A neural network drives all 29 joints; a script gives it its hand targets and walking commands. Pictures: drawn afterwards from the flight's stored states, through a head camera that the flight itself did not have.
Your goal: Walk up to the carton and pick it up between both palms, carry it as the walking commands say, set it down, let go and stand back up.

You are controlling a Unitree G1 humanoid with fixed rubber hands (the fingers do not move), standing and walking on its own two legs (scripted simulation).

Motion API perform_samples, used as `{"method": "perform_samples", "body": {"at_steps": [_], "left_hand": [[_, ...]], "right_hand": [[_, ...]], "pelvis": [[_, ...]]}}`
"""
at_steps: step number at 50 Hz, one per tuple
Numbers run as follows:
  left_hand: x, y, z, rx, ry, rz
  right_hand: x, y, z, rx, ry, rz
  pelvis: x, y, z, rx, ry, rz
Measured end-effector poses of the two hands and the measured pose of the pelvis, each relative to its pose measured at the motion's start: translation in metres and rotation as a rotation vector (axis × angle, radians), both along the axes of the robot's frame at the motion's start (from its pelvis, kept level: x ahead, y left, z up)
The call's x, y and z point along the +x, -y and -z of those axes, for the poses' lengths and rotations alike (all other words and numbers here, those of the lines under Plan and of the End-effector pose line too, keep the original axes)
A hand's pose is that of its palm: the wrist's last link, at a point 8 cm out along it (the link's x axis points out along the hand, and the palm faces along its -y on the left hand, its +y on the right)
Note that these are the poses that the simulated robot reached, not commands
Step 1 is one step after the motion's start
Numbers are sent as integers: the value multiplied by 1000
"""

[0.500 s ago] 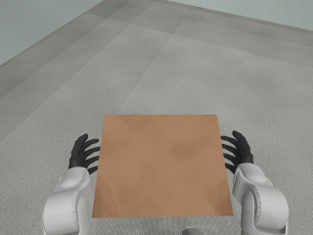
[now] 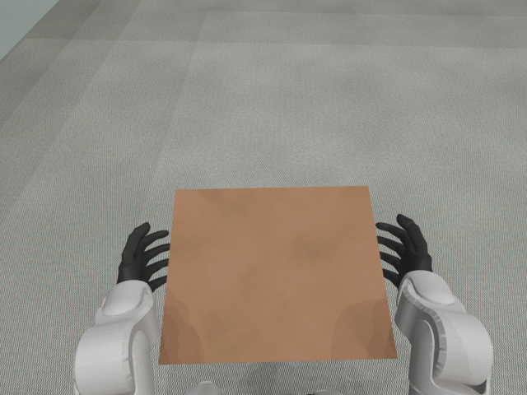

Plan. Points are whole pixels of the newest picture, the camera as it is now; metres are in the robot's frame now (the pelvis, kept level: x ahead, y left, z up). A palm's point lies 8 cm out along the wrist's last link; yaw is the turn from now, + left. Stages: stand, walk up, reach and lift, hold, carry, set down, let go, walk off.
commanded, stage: carry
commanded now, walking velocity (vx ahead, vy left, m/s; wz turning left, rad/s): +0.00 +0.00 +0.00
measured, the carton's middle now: (273, 278) +0.28 -0.01 +0.01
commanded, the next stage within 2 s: none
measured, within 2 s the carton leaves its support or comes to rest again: neither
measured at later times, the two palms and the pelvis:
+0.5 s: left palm (106, 299) +0.22 +0.19 +0.10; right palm (406, 337) +0.17 -0.15 +0.10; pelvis -0.04 +0.06 +0.00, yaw -7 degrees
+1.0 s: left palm (94, 309) +0.21 +0.20 +0.10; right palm (396, 333) +0.17 -0.14 +0.10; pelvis -0.05 +0.06 +0.00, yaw -7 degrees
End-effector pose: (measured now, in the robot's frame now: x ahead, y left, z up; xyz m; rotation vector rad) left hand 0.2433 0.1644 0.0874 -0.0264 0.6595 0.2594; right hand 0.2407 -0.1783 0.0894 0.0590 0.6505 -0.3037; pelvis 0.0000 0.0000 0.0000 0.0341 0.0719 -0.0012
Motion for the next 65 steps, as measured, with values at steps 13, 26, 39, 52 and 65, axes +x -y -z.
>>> {"method": "perform_samples", "body": {"at_steps": [13,26,39,52,65], "left_hand": [[-14,-45,-1,-50,-6,59],[-21,-29,-11,-8,13,145],[-34,-42,-9,-17,7,97],[-30,-39,-8,-14,5,104],[-25,-36,-9,-11,8,101]], "right_hand": [[-42,-47,-9,-47,-8,62],[-74,-33,-9,-9,10,145],[-70,-44,-11,-19,3,97],[-69,-42,-9,-17,1,102],[-63,-38,-9,-15,4,98]], "pelvis": [[-18,-57,-1,-62,12,91],[-38,-63,2,-50,28,123],[-48,-65,1,-46,35,118],[-46,-64,1,-46,34,113],[-41,-60,0,-45,32,111]]}}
